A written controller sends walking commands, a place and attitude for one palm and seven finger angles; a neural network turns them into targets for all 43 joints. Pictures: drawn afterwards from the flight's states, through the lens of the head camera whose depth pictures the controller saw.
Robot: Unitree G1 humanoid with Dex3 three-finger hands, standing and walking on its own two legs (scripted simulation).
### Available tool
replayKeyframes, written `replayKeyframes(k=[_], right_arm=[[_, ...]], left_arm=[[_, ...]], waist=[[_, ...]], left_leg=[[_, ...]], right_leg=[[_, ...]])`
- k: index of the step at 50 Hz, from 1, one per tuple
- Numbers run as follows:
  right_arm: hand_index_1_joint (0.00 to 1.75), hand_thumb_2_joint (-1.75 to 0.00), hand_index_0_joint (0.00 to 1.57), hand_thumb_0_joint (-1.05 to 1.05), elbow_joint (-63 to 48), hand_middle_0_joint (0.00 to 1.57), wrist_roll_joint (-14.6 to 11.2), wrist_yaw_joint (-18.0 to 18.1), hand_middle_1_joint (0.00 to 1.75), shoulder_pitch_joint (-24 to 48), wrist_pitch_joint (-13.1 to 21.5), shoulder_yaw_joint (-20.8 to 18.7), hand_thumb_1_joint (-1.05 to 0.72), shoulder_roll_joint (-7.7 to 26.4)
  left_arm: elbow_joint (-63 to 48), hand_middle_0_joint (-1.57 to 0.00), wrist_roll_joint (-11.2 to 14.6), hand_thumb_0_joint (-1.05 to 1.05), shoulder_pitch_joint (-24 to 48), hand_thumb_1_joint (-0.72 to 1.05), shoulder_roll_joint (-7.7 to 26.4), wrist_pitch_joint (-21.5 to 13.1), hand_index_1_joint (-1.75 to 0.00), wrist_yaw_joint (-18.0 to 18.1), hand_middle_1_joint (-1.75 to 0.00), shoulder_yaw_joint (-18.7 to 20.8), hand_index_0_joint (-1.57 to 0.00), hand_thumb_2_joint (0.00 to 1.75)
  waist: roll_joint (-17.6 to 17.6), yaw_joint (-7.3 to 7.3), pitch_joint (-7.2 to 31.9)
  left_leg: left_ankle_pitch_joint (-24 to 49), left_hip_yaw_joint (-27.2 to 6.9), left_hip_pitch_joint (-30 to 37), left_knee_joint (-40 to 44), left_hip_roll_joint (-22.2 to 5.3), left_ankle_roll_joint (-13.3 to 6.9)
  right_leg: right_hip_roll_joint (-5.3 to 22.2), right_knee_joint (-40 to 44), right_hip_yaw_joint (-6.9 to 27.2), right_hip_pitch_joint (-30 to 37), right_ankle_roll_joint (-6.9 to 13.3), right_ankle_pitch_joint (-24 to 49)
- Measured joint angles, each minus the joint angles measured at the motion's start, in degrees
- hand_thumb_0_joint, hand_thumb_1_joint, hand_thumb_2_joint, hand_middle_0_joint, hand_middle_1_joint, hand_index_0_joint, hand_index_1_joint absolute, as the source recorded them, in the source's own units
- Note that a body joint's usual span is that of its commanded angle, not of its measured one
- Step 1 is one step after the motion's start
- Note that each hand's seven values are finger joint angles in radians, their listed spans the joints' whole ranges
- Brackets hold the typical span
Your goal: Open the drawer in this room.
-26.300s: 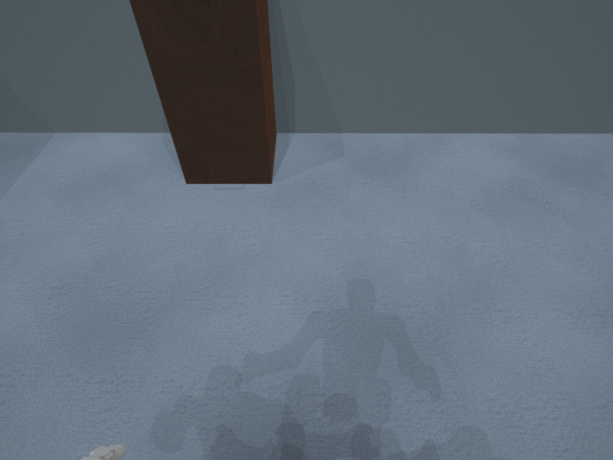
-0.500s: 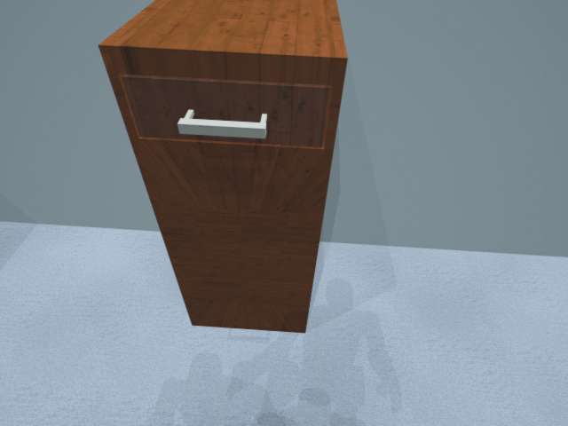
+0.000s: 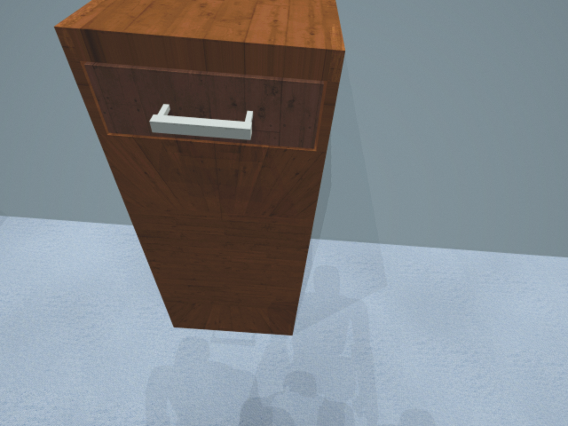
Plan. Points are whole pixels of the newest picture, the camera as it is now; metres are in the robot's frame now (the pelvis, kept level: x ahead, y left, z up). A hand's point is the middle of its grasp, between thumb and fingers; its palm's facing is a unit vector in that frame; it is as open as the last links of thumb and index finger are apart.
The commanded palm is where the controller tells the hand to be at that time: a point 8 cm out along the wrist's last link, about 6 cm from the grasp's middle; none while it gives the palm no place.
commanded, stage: come to a stop and stand still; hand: left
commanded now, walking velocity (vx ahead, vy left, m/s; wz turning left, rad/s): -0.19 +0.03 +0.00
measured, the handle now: (204, 120) +0.55 +0.18 +0.15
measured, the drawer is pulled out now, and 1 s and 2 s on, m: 0.00 0.00 0.00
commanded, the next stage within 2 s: look again from close up in 1.28 s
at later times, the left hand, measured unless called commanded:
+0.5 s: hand out of the picture +0.07 +0.19 -0.17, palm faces +0.09 -0.98 -0.18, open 7.3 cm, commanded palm none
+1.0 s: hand out of the picture -0.08 +0.17 -0.16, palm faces +0.07 -0.99 -0.16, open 7.4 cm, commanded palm none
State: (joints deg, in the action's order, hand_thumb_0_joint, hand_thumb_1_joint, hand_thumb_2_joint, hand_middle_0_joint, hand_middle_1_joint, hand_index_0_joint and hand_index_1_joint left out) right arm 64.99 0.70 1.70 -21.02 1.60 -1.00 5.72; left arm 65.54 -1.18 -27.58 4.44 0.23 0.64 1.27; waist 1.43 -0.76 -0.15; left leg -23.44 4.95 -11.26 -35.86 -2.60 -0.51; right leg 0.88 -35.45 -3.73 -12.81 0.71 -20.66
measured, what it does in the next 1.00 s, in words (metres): steps on the spot: right foot, then right foot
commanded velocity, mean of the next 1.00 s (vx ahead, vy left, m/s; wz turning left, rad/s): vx -0.05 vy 0.02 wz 0.00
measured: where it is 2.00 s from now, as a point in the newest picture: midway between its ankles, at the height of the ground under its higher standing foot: outside the picture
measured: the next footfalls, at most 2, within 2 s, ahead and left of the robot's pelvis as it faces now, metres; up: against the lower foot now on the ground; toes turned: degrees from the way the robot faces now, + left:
right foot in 0.16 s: +0.10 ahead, -0.13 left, +0.00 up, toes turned -7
right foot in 0.64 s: +0.02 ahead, -0.12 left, +0.00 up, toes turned -2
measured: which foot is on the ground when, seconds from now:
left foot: down 0.00-1.00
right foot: down 0.00-0.00, up 0.02-0.14, down 0.16-0.44, up 0.46-0.62, down 0.64-1.00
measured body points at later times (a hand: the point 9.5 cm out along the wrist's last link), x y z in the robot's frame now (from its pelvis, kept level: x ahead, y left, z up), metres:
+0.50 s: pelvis +0.01 +0.01 +0.01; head +0.02 +0.03 +0.45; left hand +0.06 +0.24 -0.15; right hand +0.05 -0.22 -0.14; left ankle +0.01 +0.08 -0.73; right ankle +0.04 -0.12 -0.72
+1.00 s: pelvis -0.04 +0.02 +0.02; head -0.04 +0.02 +0.47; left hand -0.08 +0.22 -0.15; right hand -0.03 -0.21 -0.14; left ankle +0.01 +0.08 -0.73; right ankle -0.02 -0.12 -0.73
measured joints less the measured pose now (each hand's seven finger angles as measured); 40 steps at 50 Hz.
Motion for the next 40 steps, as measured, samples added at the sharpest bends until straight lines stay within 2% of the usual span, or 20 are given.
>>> replayKeyframes(k=[4,6,8,9,12,16,18,20,21,23,26,29,32,33,36,40], right_arm=[[0.3,-0.9,0.2,0.01,-0.7,0.2,0.7,1.2,0.29,0.3,1.7,0.2,-0.91,-0.7],[0.3,-0.9,0.2,0.0,-0.6,0.2,0.7,1.5,0.3,0.0,1.4,0.5,-0.91,-0.8],[0.3,-0.9,0.2,0.0,-0.2,0.2,0.2,1.5,0.3,-0.4,0.7,0.6,-0.91,-1.1],[0.3,-0.9,0.2,0.0,0.2,0.2,-0.1,1.4,0.3,-0.6,0.3,0.5,-0.91,-1.2],[0.3,-0.9,0.2,0.01,0.7,0.2,-0.8,1.4,0.3,0.0,-1.7,-0.6,-0.91,-0.3],[0.3,-0.9,0.2,0.01,-0.2,0.2,-1.0,1.2,0.3,3.6,-3.5,-1.4,-0.91,0.9],[0.3,-0.9,0.2,0.01,-1.4,0.2,-0.9,0.8,0.29,5.4,-3.5,-1.7,-0.91,1.7],[0.3,-0.9,0.2,0.01,-2.7,0.2,-0.7,0.5,0.29,6.8,-3.2,-1.8,-0.91,2.3],[0.3,-0.9,0.2,0.01,-3.2,0.19,-0.6,0.4,0.29,7.4,-2.9,-1.9,-0.91,2.3],[0.3,-0.9,0.2,0.01,-4.2,0.19,0.0,0.2,0.29,7.8,-2.5,-1.8,-0.92,2.4],[0.3,-0.9,0.2,0.01,-5.0,0.19,0.5,0.3,0.29,8.1,-2.0,-1.3,-0.92,2.6],[0.3,-0.9,0.2,0.01,-5.1,0.2,0.5,0.4,0.29,8.7,-1.8,-0.9,-0.92,3.0],[0.3,-0.9,0.2,0.01,-5.0,0.2,0.1,0.3,0.3,9.2,-1.5,-0.6,-0.92,3.1],[0.3,-0.9,0.2,0.01,-4.9,0.2,0.0,0.2,0.3,9.6,-1.4,-0.6,-0.92,3.1],[0.3,-0.9,0.2,0.01,-4.6,0.2,-0.3,0.1,0.3,10.4,-1.4,-0.8,-0.93,3.7],[0.3,-0.9,0.2,0.0,-3.6,0.2,-0.4,-0.2,0.3,10.0,-1.6,-0.5,-0.94,4.0]], left_arm=[[-0.5,-0.2,-0.4,0.01,3.3,0.91,0.2,1.2,-0.3,-0.2,-0.3,0.1,-0.2,0.9],[-2.1,-0.2,-0.2,0.01,6.3,0.91,0.7,1.0,-0.3,-0.2,-0.3,0.5,-0.2,0.9],[-3.9,-0.2,-0.5,0.02,8.6,0.92,2.0,0.1,-0.3,0.5,-0.3,0.5,-0.2,0.9],[-4.2,-0.2,-0.4,0.03,9.3,0.93,2.9,-0.3,-0.3,0.9,-0.3,0.7,-0.2,0.9],[-4.9,-0.2,0.1,0.04,12.1,0.94,4.0,-1.0,-0.3,1.6,-0.3,0.9,-0.2,0.9],[-6.8,-0.2,-0.1,0.02,15.8,0.93,4.3,-1.0,-0.3,2.3,-0.3,0.8,-0.2,0.9],[-7.6,-0.2,-0.2,0.02,17.0,0.93,4.2,-0.3,-0.3,2.3,-0.3,0.9,-0.2,0.9],[-8.1,-0.2,-0.1,0.01,17.6,0.92,4.2,0.4,-0.3,2.1,-0.3,1.0,-0.2,0.9],[-8.2,-0.2,0.1,0.01,17.7,0.92,4.4,0.8,-0.3,2.0,-0.3,1.1,-0.2,0.9],[-8.2,-0.2,0.2,0.01,17.6,0.92,4.8,1.9,-0.3,1.9,-0.3,1.6,-0.2,0.9],[-8.0,-0.2,0.0,0.01,17.2,0.93,5.2,2.7,-0.3,1.6,-0.3,1.4,-0.2,0.9],[-7.7,-0.2,0.0,0.0,16.3,0.93,5.2,2.4,-0.3,1.4,-0.3,1.0,-0.2,0.9],[-7.1,-0.2,0.0,0.0,14.8,0.92,5.4,1.5,-0.3,1.3,-0.3,0.4,-0.2,0.9],[-6.5,-0.2,0.1,0.0,14.3,0.92,5.4,1.2,-0.3,1.4,-0.3,0.2,-0.2,0.9],[-4.8,-0.2,0.1,0.0,12.9,0.92,4.5,1.0,-0.3,1.4,-0.3,-0.5,-0.2,0.9],[-3.2,-0.2,0.0,0.01,10.8,0.91,4.0,1.0,-0.3,1.3,-0.3,-1.2,-0.2,0.9]], waist=[[-0.7,1.36,-0.9],[-1.4,1.93,-1.9],[-1.2,1.73,-2.7],[-1.2,1.68,-2.8],[-3.4,2.23,-3.0],[-3.4,1.4,-4.7],[-2.9,1.09,-5.2],[-2.3,0.99,-5.3],[-1.5,0.87,-5.4],[-0.2,0.39,-4.7],[0.5,0.2,-3.6],[0.2,-0.09,-3.0],[0.5,-0.54,-2.6],[0.4,-0.68,-2.7],[-1.4,-0.01,-3.0],[-1.6,0.33,-2.4]], left_leg=[[0.4,1.2,3.4,3.5,-0.4,-0.2],[1.1,0.7,4.7,5.3,-0.5,0.3],[0.6,0.5,5.2,4.8,-0.1,1.0],[-0.3,0.2,5.0,3.6,-0.1,1.3],[-3.5,-1.4,2.4,-1.7,-1.0,1.5],[-7.0,-1.5,-2.7,-9.1,0.0,1.6],[-4.6,-0.7,-3.7,-6.8,0.5,1.8],[1.1,0.4,-2.9,-1.1,0.6,1.8],[4.9,1.2,-2.4,0.5,1.0,0.5],[5.5,2.4,-1.7,1.5,1.7,-2.0],[6.4,3.1,-0.7,5.1,2.7,-3.6],[8.7,3.2,-0.1,8.3,3.4,-4.0],[9.7,3.8,-0.3,9.2,4.2,-4.1],[9.7,4.1,-0.5,9.0,4.2,-4.0],[10.7,4.0,0.0,10.1,3.5,-3.8],[12.5,4.1,0.7,12.1,3.5,-3.8]], right_leg=[[0.4,-11.9,-1.7,-5.6,0.2,-7.2],[0.8,-7.7,-2.7,-6.1,0.0,-3.6],[1.4,0.9,-2.6,-4.5,-0.2,9.3],[1.6,1.3,-2.8,-4.0,0.1,9.8],[1.1,0.8,-5.2,-2.9,1.0,4.0],[1.6,2.4,-6.2,-2.6,1.0,5.1],[2.0,2.9,-6.1,-2.8,0.7,6.0],[2.3,2.5,-5.7,-3.4,0.1,6.3],[2.7,1.9,-5.2,-3.6,-0.3,6.3],[3.1,1.6,-3.8,-3.9,-0.9,5.3],[2.6,-2.8,-0.7,-4.4,-0.9,0.1],[2.3,-2.8,0.6,-2.4,-1.1,-0.8],[2.6,5.3,1.2,2.1,-1.5,5.0],[2.7,7.4,1.5,3.0,-2.2,4.9],[1.9,9.5,1.3,3.8,-2.7,5.9],[1.7,11.1,1.4,4.3,-2.5,7.6]])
